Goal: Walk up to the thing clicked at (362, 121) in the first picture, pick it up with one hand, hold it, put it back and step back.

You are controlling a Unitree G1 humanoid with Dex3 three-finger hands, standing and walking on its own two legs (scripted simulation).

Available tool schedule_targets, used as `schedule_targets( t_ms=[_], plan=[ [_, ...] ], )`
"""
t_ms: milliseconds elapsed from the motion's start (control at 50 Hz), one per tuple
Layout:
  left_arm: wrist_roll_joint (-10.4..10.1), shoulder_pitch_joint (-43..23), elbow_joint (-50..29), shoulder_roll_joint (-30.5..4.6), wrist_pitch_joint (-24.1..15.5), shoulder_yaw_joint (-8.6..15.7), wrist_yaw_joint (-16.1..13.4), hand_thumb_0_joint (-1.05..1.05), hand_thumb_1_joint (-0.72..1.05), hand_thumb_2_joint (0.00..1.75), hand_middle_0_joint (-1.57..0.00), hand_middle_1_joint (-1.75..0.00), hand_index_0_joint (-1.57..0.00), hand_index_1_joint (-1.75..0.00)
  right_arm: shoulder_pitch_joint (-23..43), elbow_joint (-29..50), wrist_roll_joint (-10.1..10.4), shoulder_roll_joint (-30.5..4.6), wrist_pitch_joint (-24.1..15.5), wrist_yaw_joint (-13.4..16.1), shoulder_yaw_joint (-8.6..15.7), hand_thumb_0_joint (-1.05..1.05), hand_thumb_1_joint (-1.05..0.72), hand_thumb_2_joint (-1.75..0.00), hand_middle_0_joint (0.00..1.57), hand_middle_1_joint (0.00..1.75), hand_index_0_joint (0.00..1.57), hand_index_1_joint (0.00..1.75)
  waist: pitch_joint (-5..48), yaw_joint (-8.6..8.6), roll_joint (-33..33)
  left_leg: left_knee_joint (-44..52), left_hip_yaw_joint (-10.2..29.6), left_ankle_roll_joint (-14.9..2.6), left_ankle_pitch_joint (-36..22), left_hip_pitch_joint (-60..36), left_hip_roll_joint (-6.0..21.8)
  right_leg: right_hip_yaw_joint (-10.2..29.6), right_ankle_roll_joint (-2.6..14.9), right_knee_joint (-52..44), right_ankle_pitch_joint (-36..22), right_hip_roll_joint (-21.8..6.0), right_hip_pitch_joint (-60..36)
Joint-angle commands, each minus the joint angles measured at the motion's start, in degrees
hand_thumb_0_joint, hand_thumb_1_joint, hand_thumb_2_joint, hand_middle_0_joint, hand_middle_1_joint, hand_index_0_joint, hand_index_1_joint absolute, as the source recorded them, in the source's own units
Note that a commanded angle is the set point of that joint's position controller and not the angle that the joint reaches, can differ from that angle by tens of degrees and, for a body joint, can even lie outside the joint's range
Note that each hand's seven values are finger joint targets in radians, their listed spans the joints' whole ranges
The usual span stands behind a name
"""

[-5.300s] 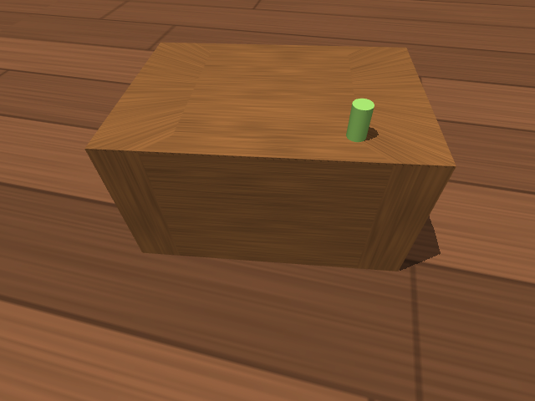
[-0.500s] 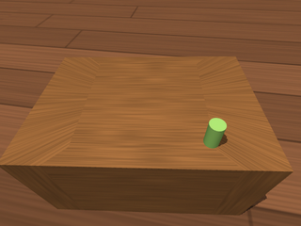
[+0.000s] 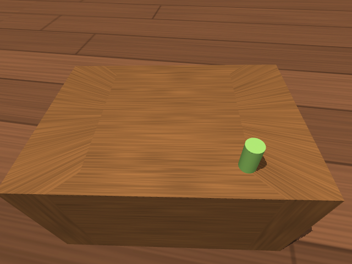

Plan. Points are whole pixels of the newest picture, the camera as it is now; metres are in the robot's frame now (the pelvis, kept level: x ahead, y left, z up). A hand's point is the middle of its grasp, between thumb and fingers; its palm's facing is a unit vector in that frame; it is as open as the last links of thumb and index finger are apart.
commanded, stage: stand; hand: right
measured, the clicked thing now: (251, 156) +0.47 -0.22 -0.12
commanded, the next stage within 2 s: rise first in 0.62 s
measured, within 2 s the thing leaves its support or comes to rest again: neither
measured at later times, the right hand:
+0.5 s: hand out of the picture +0.08 -0.25 -0.16, palm faces -0.04 +0.94 -0.34, open 7.3 cm
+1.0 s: hand out of the picture +0.17 -0.25 -0.13, palm faces +0.23 +0.92 -0.31, open 12.0 cm
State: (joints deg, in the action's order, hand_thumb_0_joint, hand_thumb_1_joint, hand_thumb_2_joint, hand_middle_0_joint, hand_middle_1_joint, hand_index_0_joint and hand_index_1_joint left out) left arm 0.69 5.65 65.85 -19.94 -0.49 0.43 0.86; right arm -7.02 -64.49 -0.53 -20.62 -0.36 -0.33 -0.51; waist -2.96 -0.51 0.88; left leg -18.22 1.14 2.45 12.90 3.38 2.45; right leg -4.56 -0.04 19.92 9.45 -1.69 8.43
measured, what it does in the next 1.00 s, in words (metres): stands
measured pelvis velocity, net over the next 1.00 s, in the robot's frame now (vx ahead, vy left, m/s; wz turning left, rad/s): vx -0.01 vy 0.01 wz -0.03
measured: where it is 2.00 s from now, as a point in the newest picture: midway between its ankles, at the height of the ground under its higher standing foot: outside the picture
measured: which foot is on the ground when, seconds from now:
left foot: down 0.00-1.00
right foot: down 0.00-1.00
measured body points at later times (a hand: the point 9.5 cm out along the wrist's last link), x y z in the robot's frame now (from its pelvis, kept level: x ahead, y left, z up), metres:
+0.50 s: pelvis +0.00 +0.00 +0.00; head +0.01 +0.00 +0.45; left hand +0.08 +0.31 -0.13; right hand +0.08 -0.30 -0.13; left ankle -0.03 +0.15 -0.75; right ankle +0.02 -0.12 -0.75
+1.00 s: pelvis -0.01 +0.01 -0.01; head +0.04 +0.00 +0.44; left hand +0.16 +0.29 -0.11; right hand +0.15 -0.29 -0.10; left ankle -0.03 +0.15 -0.75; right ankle +0.02 -0.12 -0.75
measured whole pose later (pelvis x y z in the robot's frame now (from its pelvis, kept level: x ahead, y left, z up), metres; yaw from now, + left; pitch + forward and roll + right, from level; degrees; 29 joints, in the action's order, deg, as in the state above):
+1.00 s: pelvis -0.01 +0.01 -0.01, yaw -2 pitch +3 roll +0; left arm -2.0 3.9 49.4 -15.6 -4.6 6.3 -2.9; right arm -3.3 -47.5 2.7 -17.0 -4.8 3.4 8.7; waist -2.3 0.0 0.4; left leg -25.7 -0.8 1.6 15.6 12.9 2.0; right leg -2.3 -0.6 26.0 10.6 -2.1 18.2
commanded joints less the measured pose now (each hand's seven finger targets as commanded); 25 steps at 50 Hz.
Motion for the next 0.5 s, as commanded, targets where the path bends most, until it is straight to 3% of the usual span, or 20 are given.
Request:
schedule_targets(
  t_ms=[0,60,180,480],
  plan=[
    [-0.4,-2.7,-3.6,-12.5,-1.4,2.2,-1.1,0.0,0.9,0.9,-0.2,-0.3,-0.2,-0.3,1.7,3.5,-0.2,-11.9,-1.0,0.9,2.1,0.0,-0.9,-0.9,0.2,0.3,0.2,0.3,4.5,0.25,-0.7,3.0,3.1,-2.79,-9.5,3.7,5.1,6.1,0.8,-3.1,-8.4,-6.6,-4.3],
    [-0.2,-2.6,-3.5,-12.6,-1.2,2.3,-1.1,0.0,0.9,0.9,-0.2,-0.3,-0.2,-0.3,1.8,3.6,-0.1,-11.8,-0.8,0.8,2.2,0.0,-0.9,-0.9,0.2,0.3,0.2,0.3,4.5,0.31,-1.1,2.9,3.3,-2.89,-8.5,3.8,5.2,6.0,0.99,-3.2,-6.8,-6.5,-4.3],
    [-0.3,-2.8,-3.7,-12.6,-1.4,2.2,-1.1,0.0,0.9,0.9,-0.2,-0.3,-0.2,-0.3,1.8,3.7,-0.1,-11.7,-0.9,0.9,2.1,0.0,-0.9,-0.9,0.2,0.3,0.2,0.3,4.3,0.29,-0.7,2.6,3.1,-2.87,-10.4,3.9,5.2,6.3,1.02,-3.1,-10.2,-6.8,-4.9],
    [-0.2,-2.5,-3.9,-12.4,-1.3,2.3,-1.2,0.0,0.9,0.9,-0.2,-0.3,-0.2,-0.3,1.7,4.1,-0.1,-12.1,-0.9,1.0,2.3,0.0,-0.9,-0.9,0.2,0.3,0.2,0.3,5.0,0.26,-1.1,2.9,3.2,-2.93,-11.9,2.9,5.6,5.8,0.91,-2.8,-10.5,-6.6,-5.3]
  ],
)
